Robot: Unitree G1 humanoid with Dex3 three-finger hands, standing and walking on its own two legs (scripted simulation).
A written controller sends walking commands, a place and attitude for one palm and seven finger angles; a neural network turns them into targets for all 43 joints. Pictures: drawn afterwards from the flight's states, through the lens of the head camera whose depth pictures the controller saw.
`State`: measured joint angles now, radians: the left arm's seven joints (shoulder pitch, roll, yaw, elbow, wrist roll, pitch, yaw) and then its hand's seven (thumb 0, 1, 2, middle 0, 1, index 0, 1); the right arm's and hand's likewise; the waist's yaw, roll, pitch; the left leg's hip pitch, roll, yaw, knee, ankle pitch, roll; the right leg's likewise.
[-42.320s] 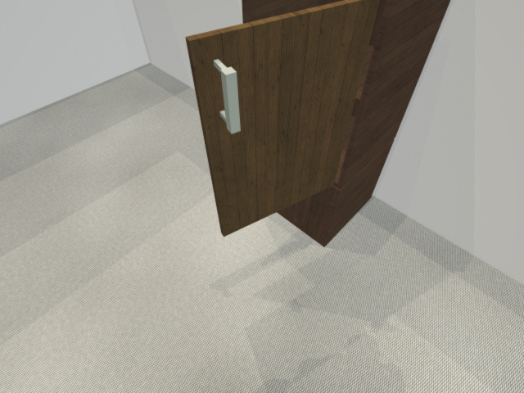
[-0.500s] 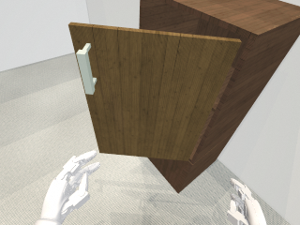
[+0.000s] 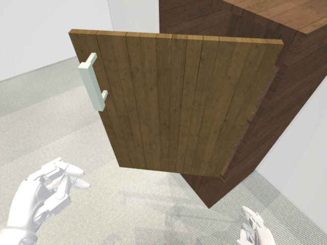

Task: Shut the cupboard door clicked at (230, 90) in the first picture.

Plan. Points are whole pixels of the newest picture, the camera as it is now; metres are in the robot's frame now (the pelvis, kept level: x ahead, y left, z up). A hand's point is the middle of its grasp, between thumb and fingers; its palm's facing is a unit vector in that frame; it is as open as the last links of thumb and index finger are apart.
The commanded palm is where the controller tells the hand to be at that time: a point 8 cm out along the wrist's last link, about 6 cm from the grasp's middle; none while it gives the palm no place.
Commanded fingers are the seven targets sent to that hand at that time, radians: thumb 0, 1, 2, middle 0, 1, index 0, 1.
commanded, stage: raise the hand and make a fist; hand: left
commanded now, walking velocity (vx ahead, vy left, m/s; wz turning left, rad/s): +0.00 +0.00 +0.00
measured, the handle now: (96, 83) +0.43 +0.19 +0.18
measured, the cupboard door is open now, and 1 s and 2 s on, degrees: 48 48 48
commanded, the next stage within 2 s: bring the fist close to the handle in 1.04 s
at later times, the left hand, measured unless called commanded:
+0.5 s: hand (41, 180) +0.20 +0.22 +0.16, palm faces -0.04 -1.00 -0.07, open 3.1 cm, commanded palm +0.17 +0.28 +0.17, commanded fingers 0.00 0.90 0.90 -1.30 -1.50 -1.30 -1.50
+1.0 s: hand (39, 175) +0.20 +0.21 +0.18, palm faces +0.00 -1.00 -0.10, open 3.1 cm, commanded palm +0.17 +0.26 +0.18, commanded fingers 0.00 0.90 0.90 -1.30 -1.50 -1.30 -1.50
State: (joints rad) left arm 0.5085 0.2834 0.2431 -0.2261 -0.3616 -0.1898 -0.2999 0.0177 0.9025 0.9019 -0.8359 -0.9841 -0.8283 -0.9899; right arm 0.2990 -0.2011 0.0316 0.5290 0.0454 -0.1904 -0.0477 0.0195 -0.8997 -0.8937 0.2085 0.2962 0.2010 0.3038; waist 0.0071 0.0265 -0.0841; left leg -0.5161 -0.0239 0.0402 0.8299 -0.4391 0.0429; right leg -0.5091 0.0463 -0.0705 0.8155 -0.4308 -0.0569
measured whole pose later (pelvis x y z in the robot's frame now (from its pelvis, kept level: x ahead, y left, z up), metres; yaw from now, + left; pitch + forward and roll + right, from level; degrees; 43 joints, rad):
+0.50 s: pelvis -0.01 +0.04 +0.02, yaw +1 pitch -1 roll -2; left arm 0.28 0.30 0.18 -0.28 -0.30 0.05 -0.28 0.01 0.90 0.90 -1.26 -1.45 -1.26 -1.45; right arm 0.24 -0.23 0.08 0.56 0.07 -0.25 -0.06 0.02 -0.90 -0.89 0.21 0.30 0.20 0.30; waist 0.05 0.06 -0.05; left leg -0.30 -0.06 0.03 0.65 -0.34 0.09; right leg -0.27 0.01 -0.07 0.60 -0.32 -0.01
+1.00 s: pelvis -0.02 +0.02 +0.03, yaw +1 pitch -4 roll -1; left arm 0.24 0.33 0.21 -0.33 -0.30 0.13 -0.24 0.02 0.90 0.90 -1.31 -1.50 -1.30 -1.50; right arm 0.24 -0.25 0.07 0.59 0.06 -0.22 -0.06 0.02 -0.90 -0.89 0.21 0.30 0.20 0.30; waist 0.05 0.03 -0.02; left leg -0.19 -0.06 0.03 0.53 -0.27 0.07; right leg -0.17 0.03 -0.07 0.51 -0.27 -0.04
